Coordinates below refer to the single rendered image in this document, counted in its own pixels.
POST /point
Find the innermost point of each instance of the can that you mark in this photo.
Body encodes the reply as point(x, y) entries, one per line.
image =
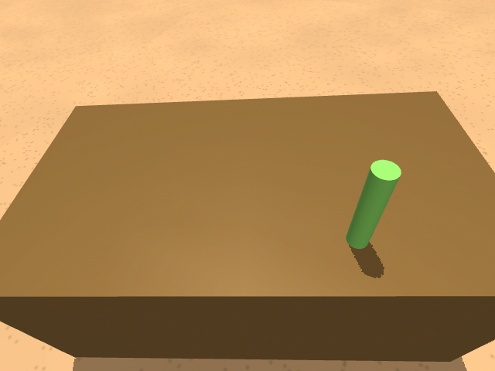
point(381, 180)

